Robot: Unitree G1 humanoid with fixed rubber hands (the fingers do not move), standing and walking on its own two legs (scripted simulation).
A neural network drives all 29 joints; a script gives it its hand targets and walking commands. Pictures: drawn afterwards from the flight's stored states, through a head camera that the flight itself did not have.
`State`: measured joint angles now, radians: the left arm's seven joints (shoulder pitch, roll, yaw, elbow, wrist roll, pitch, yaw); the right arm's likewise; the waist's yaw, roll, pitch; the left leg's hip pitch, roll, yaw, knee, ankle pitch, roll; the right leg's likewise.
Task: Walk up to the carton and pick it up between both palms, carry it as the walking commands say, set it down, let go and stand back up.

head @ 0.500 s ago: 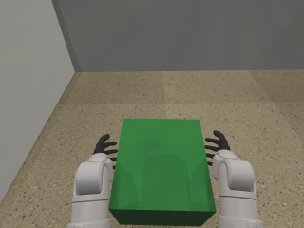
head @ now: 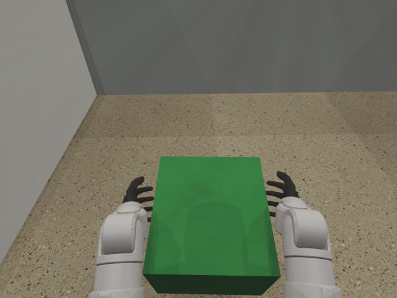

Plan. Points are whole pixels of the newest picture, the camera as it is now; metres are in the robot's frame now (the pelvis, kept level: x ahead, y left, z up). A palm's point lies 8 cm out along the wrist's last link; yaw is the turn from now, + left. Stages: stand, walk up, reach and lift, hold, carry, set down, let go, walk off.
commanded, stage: carry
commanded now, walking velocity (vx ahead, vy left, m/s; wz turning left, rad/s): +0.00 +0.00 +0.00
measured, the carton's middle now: (209, 223) +0.31 +0.00 -0.01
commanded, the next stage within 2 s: none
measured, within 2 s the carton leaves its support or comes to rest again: neither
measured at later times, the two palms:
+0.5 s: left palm (130, 213) +0.28 +0.15 +0.07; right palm (291, 206) +0.29 -0.16 +0.08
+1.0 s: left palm (133, 213) +0.28 +0.15 +0.07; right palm (292, 207) +0.29 -0.16 +0.07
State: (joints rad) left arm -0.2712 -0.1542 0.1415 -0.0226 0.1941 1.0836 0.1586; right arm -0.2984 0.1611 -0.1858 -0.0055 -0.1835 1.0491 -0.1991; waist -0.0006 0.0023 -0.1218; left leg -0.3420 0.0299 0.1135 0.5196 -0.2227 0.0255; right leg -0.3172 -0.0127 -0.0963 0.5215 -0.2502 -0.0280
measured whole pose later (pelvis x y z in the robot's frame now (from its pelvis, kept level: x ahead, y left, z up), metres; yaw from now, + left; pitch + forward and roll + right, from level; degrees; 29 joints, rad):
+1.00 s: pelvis +0.01 -0.01 +0.00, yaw +0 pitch +3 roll +0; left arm -0.19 -0.14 0.13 -0.08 0.19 1.03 0.10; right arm -0.22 0.14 -0.16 -0.06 -0.19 1.00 -0.09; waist 0.00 0.00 -0.13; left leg -0.32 0.05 0.11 0.51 -0.23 0.01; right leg -0.29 -0.01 -0.11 0.51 -0.26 -0.04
